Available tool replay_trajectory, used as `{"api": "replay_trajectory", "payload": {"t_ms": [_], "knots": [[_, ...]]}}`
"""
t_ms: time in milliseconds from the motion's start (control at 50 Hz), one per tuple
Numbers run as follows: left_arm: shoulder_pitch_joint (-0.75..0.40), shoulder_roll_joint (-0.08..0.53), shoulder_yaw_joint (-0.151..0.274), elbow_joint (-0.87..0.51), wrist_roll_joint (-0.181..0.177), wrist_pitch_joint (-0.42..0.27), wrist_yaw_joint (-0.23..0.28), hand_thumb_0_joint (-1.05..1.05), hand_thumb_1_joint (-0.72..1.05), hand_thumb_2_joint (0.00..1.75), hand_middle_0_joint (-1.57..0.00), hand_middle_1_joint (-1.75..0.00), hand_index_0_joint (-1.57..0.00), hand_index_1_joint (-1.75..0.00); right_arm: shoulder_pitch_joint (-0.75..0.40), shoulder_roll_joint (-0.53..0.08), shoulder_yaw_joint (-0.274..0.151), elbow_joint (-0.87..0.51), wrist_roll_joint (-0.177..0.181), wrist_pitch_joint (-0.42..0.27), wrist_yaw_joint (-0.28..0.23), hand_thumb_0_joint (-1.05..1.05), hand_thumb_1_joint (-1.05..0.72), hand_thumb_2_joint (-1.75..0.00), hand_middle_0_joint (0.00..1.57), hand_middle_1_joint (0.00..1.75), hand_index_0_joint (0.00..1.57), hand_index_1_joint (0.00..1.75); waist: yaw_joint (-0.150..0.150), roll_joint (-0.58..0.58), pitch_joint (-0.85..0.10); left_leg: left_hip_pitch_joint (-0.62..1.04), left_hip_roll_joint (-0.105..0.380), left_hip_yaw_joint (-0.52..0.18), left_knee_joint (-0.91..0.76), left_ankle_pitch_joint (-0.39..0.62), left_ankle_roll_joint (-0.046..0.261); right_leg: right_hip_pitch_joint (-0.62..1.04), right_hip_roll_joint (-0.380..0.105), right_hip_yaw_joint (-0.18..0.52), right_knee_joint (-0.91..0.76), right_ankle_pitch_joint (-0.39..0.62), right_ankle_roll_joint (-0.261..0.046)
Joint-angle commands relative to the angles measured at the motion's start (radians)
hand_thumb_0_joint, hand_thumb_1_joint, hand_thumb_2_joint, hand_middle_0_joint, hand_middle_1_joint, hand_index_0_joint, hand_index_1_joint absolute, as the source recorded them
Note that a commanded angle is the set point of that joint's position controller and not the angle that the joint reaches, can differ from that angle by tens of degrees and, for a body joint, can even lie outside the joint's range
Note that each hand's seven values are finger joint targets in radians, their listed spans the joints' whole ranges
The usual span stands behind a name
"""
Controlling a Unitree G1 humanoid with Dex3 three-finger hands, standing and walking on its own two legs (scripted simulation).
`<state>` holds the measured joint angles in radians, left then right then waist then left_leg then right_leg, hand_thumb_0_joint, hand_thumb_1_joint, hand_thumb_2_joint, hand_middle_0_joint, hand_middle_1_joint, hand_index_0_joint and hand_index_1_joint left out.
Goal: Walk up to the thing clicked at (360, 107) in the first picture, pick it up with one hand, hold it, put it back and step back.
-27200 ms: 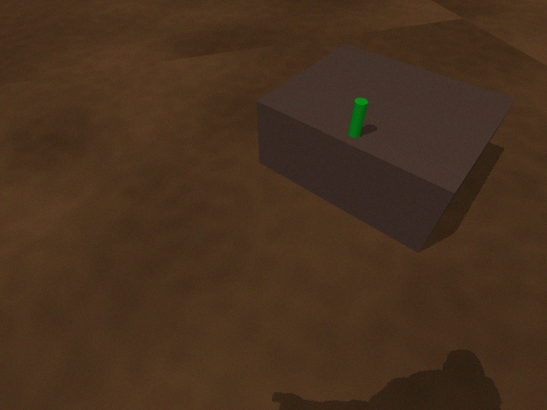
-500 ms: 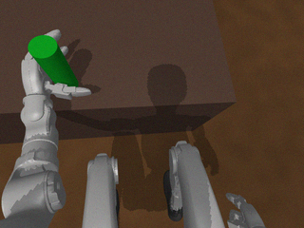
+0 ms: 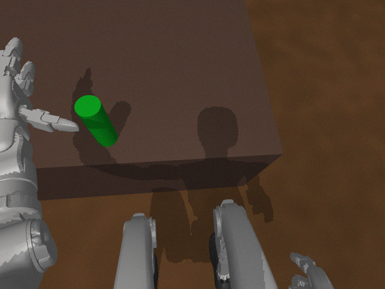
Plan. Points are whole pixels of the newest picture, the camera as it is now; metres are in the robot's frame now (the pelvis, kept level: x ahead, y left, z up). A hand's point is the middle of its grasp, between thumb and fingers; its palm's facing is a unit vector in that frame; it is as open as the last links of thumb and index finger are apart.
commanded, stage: rise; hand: left
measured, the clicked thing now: (99, 123) +0.49 +0.19 -0.07
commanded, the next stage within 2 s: home in 0.02 s
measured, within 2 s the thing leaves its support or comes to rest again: neither
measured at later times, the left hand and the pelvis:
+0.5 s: hand out of the picture +0.42 +0.31 +0.12, palm faces +0.27 -0.87 -0.42, open 17.3 cm; pelvis +0.05 +0.00 +0.17, yaw +0 degrees
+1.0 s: hand (49, 238) +0.24 +0.17 +0.13, palm faces +0.14 -0.96 -0.26, open 17.1 cm; pelvis +0.08 -0.01 +0.20, yaw +2 degrees
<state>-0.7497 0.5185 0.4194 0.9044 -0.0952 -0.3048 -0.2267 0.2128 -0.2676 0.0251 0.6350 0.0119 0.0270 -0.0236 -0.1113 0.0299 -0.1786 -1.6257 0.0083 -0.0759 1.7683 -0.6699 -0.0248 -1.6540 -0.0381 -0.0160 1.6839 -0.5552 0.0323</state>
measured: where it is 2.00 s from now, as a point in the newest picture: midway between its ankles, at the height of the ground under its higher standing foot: (185, 283)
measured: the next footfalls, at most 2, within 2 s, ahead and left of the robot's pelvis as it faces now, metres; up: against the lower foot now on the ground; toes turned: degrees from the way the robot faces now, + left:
none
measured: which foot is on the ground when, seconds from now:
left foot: down 0.00-1.00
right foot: down 0.00-1.00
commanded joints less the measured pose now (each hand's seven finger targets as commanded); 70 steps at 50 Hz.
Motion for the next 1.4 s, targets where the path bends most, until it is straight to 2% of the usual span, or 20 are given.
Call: {"api": "replay_trajectory", "payload": {"t_ms": [0, 80, 140, 180, 220, 280, 300, 340, 420, 480, 640, 760, 820, 880, 900, 1060, 1180, 1320, 1340, 1380], "knots": [[-0.366, 0.223, -0.049, -0.168, 0.078, 0.061, 0.101, 0.00, -0.47, 0.05, -0.05, -0.02, -0.05, -0.02, 0.141, -0.173, -0.065, -0.081, 0.021, 0.006, -0.020, 0.00, -0.87, -0.90, 0.20, 0.30, 0.20, 0.30, -0.014, 0.079, -0.449, 0.461, 0.007, -0.009, -0.435, 0.100, 0.034, 0.448, 0.023, -0.015, -0.349, 0.066, -0.061], [-0.276, 0.465, 0.091, -0.161, 0.138, 0.115, 0.185, 0.00, -0.51, 0.03, -0.08, -0.02, -0.07, -0.02, 0.157, -0.186, -0.073, -0.078, 0.027, 0.030, -0.024, 0.00, -0.91, -0.91, 0.20, 0.30, 0.20, 0.30, 0.048, 0.108, -0.489, 0.588, 0.007, -0.001, -0.533, 0.162, 0.032, 0.608, 0.031, -0.012, -0.441, 0.117, -0.054], [-0.261, 0.493, 0.109, -0.200, 0.152, 0.135, 0.240, 0.00, -0.54, 0.06, -0.06, -0.06, -0.05, -0.06, 0.147, -0.167, -0.059, -0.097, 0.028, 0.039, -0.036, 0.00, -0.89, -0.90, 0.20, 0.30, 0.20, 0.30, 0.053, 0.146, -0.523, 0.710, 0.008, 0.008, -0.588, 0.259, 0.030, 0.703, 0.035, -0.014, -0.498, 0.195, -0.056], [-0.254, 0.416, 0.057, -0.145, 0.157, 0.149, 0.270, 0.00, -0.52, 0.07, -0.06, -0.06, -0.06, -0.06, 0.166, -0.161, -0.061, -0.071, 0.022, 0.035, -0.043, 0.00, -0.89, -0.90, 0.20, 0.30, 0.20, 0.30, 0.017, 0.155, -0.443, 0.755, 0.012, 0.012, -0.636, 0.279, 0.024, 0.714, 0.039, -0.019, -0.552, 0.211, -0.058], [-0.135, 0.229, -0.065, 0.070, 0.158, 0.185, 0.281, 0.00, -0.53, 0.07, -0.06, -0.06, -0.06, -0.06, 0.175, -0.155, -0.060, -0.037, 0.016, 0.022, -0.043, 0.00, -0.89, -0.90, 0.20, 0.30, 0.20, 0.30, -0.017, 0.123, -0.292, 0.779, 0.018, 0.014, -0.678, 0.298, 0.022, 0.697, 0.042, -0.029, -0.615, 0.222, -0.060], [-0.182, 0.366, -0.002, -0.051, 0.169, 0.194, 0.310, 0.00, -0.52, 0.08, -0.06, -0.06, -0.06, -0.06, 0.215, -0.178, -0.078, -0.015, 0.011, 0.021, -0.043, 0.00, -0.89, -0.90, 0.20, 0.30, 0.20, 0.30, 0.022, 0.160, -0.350, 0.872, 0.020, 0.035, -0.718, 0.407, 0.017, 0.806, 0.040, -0.025, -0.680, 0.299, -0.065], [-0.169, 0.356, -0.016, -0.063, 0.168, 0.200, 0.312, 0.00, -0.53, 0.07, -0.06, -0.06, -0.06, -0.06, 0.218, -0.181, -0.083, -0.016, 0.012, 0.023, -0.040, 0.00, -0.89, -0.90, 0.20, 0.30, 0.20, 0.30, 0.030, 0.154, -0.378, 0.920, 0.017, 0.044, -0.736, 0.426, 0.016, 0.851, 0.040, -0.026, -0.706, 0.314, -0.064], [-0.151, 0.194, -0.120, -0.081, 0.154, 0.209, 0.306, 0.00, -0.54, 0.07, -0.06, -0.06, -0.06, -0.06, 0.203, -0.174, -0.086, -0.064, 0.014, 0.007, -0.037, 0.00, -0.89, -0.90, 0.20, 0.30, 0.20, 0.30, 0.000, 0.110, -0.374, 0.968, 0.021, 0.042, -0.762, 0.510, 0.010, 0.903, 0.047, -0.042, -0.732, 0.387, -0.065], [0.146, 0.194, -0.083, 0.000, 0.146, 0.248, 0.325, 0.00, -0.52, 0.07, -0.05, -0.06, -0.05, -0.06, 0.197, -0.182, -0.100, -0.052, 0.027, 0.002, -0.040, 0.00, -0.89, -0.90, 0.20, 0.30, 0.20, 0.30, 0.057, 0.055, -0.279, 0.981, 0.016, 0.054, -0.843, 0.543, 0.007, 1.010, 0.049, -0.048, -0.801, 0.407, -0.062], [0.240, 0.063, -0.175, -0.171, 0.115, 0.267, 0.327, 0.00, -0.49, 0.09, -0.06, -0.06, -0.06, -0.06, 0.175, -0.150, -0.093, -0.087, 0.038, -0.003, -0.047, 0.00, -0.89, -0.90, 0.20, 0.30, 0.20, 0.30, 0.062, 0.051, -0.259, 1.025, 0.012, 0.059, -0.912, 0.527, 0.007, 1.095, 0.049, -0.048, -0.853, 0.408, -0.061], [0.552, 0.027, -0.188, -0.558, 0.081, 0.311, 0.383, 0.00, -0.50, 0.09, -0.06, -0.06, -0.05, -0.06, 0.060, -0.109, -0.067, -0.179, 0.050, -0.035, -0.093, 0.00, -0.89, -0.90, 0.20, 0.30, 0.20, 0.30, 0.092, 0.071, -0.139, 1.100, 0.003, 0.084, -1.035, 0.463, 0.014, 1.213, 0.050, -0.041, -0.942, 0.371, -0.055], [0.808, -0.119, -0.309, -0.826, 0.060, 0.341, 0.387, 0.00, -0.48, 0.10, -0.06, -0.06, -0.06, -0.06, 0.006, -0.078, -0.056, -0.208, 0.036, -0.066, -0.117, 0.00, -0.90, -0.90, 0.20, 0.30, 0.20, 0.30, 0.088, 0.091, -0.104, 1.165, 0.006, 0.084, -1.062, 0.476, 0.012, 1.228, 0.051, -0.047, -0.963, 0.383, -0.052], [1.072, -0.257, -0.406, -0.790, 0.054, 0.379, 0.374, 0.00, -0.49, 0.09, -0.06, -0.06, -0.06, -0.06, -0.023, -0.063, -0.052, -0.232, 0.034, -0.078, -0.114, 0.00, -0.90, -0.90, 0.20, 0.30, 0.20, 0.30, 0.082, 0.004, -0.021, 1.140, 0.004, 0.086, -1.058, 0.464, 0.018, 1.217, 0.054, -0.055, -0.980, 0.373, -0.043], [0.975, -0.159, -0.358, -0.972, 0.061, 0.380, 0.379, 0.00, -0.48, 0.09, -0.06, -0.06, -0.06, -0.06, -0.033, -0.066, -0.054, -0.234, 0.029, -0.082, -0.116, 0.00, -0.90, -0.90, 0.20, 0.30, 0.20, 0.30, 0.078, -0.008, -0.034, 1.133, 0.000, 0.090, -1.044, 0.449, 0.025, 1.223, 0.046, -0.047, -0.985, 0.373, -0.035], [1.074, -0.212, -0.389, -0.880, 0.065, 0.392, 0.372, 0.00, -0.50, 0.09, -0.05, -0.06, -0.05, -0.06, -0.036, -0.062, -0.050, -0.238, 0.025, -0.082, -0.118, 0.00, -0.90, -0.90, 0.20, 0.30, 0.20, 0.30, 0.071, -0.053, -0.008, 1.129, -0.002, 0.091, -1.037, 0.462, 0.028, 1.213, 0.048, -0.048, -0.983, 0.384, -0.031], [1.065, -0.196, -0.370, -0.950, 0.079, 0.408, 0.374, 0.00, -0.51, 0.08, -0.05, -0.06, -0.05, -0.06, -0.041, -0.047, -0.043, -0.249, 0.005, -0.118, -0.141, 0.00, -0.90, -0.90, 0.20, 0.30, 0.20, 0.30, 0.063, -0.034, -0.024, 1.145, -0.014, 0.101, -1.008, 0.452, 0.035, 1.218, 0.029, -0.027, -0.985, 0.400, -0.022], [1.196, -0.234, -0.393, -0.926, 0.079, 0.437, 0.378, 0.00, -0.52, 0.07, -0.05, -0.06, -0.05, -0.06, -0.049, -0.047, -0.043, -0.262, 0.005, -0.138, -0.136, 0.00, -0.90, -0.90, 0.20, 0.30, 0.20, 0.30, 0.094, -0.006, -0.031, 1.129, -0.018, 0.091, -1.010, 0.450, 0.027, 1.233, 0.029, -0.041, -0.980, 0.377, -0.030], [1.156, -0.211, -0.369, -0.958, 0.083, 0.441, 0.377, 0.00, -0.52, 0.08, -0.05, -0.06, -0.05, -0.06, -0.049, -0.055, -0.053, -0.276, 0.008, -0.148, -0.129, 0.00, -0.90, -0.90, 0.20, 0.30, 0.20, 0.30, 0.096, -0.042, -0.002, 1.085, -0.011, 0.086, -1.016, 0.387, 0.032, 1.196, 0.036, -0.046, -0.975, 0.308, -0.032], [1.013, -0.099, -0.330, -0.643, 0.181, 0.373, 0.329, 0.00, -0.57, 0.04, -0.05, -0.05, -0.05, -0.05, -0.040, -0.168, -0.095, -0.049, -0.096, -0.097, -0.078, 0.00, -0.90, -0.90, 0.20, 0.30, 0.20, 0.30, 0.116, -0.046, 0.077, 1.177, 0.037, 0.015, -1.083, 0.472, 0.024, 1.267, -0.025, 0.014, -0.993, 0.350, -0.074], [1.041, -0.066, -0.327, -0.557, 0.183, 0.320, 0.291, 0.00, -0.55, 0.06, -0.05, -0.05, -0.05, -0.05, -0.027, -0.182, -0.110, -0.017, -0.096, -0.063, -0.046, 0.00, -0.90, -0.90, 0.20, 0.30, 0.20, 0.30, 0.113, -0.076, 0.010, 1.246, 0.037, 0.027, -1.065, 0.425, 0.055, 1.286, -0.049, 0.070, -1.026, 0.347, -0.097]]}}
